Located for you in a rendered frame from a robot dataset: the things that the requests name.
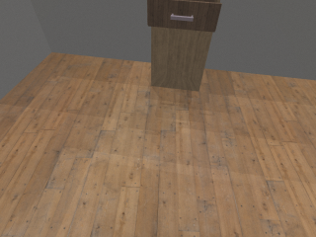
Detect cabinet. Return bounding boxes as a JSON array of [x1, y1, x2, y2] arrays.
[[151, 0, 220, 92]]

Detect drawer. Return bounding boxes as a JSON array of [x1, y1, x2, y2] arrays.
[[147, 0, 222, 33]]

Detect handle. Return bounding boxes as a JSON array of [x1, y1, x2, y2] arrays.
[[170, 13, 194, 22]]

